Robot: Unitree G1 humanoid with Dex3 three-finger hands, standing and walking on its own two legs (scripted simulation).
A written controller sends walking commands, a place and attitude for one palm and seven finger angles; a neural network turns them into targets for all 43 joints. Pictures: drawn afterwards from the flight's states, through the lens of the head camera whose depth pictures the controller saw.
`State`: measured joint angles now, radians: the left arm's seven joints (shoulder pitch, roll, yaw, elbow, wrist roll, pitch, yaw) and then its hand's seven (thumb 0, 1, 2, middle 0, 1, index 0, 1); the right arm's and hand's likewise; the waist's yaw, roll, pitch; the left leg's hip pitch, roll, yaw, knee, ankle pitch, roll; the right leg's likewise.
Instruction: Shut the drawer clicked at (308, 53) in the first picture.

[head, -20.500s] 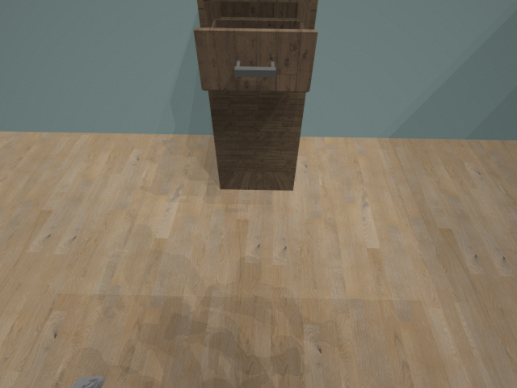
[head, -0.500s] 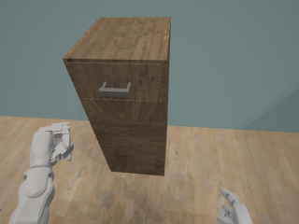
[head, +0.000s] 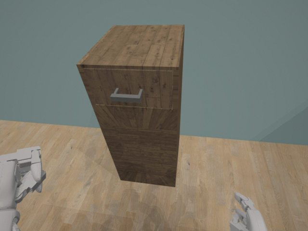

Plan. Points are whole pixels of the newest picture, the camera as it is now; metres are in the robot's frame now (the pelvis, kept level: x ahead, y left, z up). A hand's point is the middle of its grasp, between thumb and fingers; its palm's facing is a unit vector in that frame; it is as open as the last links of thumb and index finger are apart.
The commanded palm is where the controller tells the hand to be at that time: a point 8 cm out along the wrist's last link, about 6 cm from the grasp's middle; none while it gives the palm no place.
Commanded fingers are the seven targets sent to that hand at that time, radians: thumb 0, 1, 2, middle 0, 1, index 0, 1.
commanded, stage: draw the hand back to the body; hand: left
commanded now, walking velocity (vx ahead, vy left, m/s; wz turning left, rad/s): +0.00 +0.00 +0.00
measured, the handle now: (127, 94) +0.59 +0.19 +0.04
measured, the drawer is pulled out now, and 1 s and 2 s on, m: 0.00 0.00 0.00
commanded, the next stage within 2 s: step back with the hand held close in 0.02 s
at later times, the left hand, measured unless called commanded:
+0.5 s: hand (48, 174) +0.18 +0.25 +0.14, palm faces +0.26 -0.82 -0.51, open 3.2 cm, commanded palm +0.12 +0.29 +0.17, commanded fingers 0.00 0.90 0.90 -1.40 -1.60 -1.40 -1.60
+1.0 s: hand (16, 207) +0.11 +0.26 +0.15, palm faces +0.35 -0.82 -0.45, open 3.2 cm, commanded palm +0.04 +0.31 +0.17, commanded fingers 0.00 0.90 0.90 -1.40 -1.60 -1.40 -1.60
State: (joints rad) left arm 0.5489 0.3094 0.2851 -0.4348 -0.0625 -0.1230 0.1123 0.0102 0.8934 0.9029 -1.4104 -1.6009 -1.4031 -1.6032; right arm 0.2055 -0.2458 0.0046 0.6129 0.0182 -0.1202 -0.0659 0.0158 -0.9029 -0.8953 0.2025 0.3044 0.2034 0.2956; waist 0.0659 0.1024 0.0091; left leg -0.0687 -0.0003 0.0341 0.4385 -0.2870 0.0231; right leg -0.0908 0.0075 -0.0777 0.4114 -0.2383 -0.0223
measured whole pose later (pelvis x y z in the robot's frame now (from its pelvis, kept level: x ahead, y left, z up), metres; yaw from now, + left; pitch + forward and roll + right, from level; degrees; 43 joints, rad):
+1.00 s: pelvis -0.09 +0.03 -0.02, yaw +0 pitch +0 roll -2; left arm 0.61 0.39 0.37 -0.62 -0.01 -0.23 0.15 0.01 0.89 0.90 -1.41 -1.60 -1.40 -1.60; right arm 0.21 -0.22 0.00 0.55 0.00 -0.06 -0.07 0.01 -0.90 -0.89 0.21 0.30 0.21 0.30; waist -0.01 -0.01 0.05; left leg -0.39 -0.02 0.03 0.61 -0.21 0.07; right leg -0.40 0.00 -0.04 0.58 -0.20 0.01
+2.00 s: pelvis -0.34 -0.01 -0.01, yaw -2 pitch +0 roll +0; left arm 0.59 0.34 0.36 -0.52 -0.02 -0.19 0.16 0.01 0.89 0.90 -1.41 -1.60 -1.41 -1.60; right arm 0.29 -0.23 0.00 0.65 -0.01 -0.07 -0.09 0.02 -0.90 -0.89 0.21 0.31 0.21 0.30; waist 0.01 -0.04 -0.10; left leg -0.29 0.02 0.05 0.70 -0.39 0.03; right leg -0.36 -0.06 -0.08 0.54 -0.30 -0.02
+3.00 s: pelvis -0.40 -0.01 -0.02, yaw +5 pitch -1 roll +1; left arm 0.30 0.22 0.06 0.50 0.04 0.05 0.02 0.00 0.91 0.90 -1.27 -1.47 -1.26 -1.47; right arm 0.21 -0.23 0.00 0.82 -0.02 0.00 0.02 0.01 -0.90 -0.89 0.20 0.30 0.20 0.30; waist -0.02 0.03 0.01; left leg -0.30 0.01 0.04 0.64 -0.33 0.00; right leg -0.34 -0.05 -0.09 0.67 -0.32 -0.01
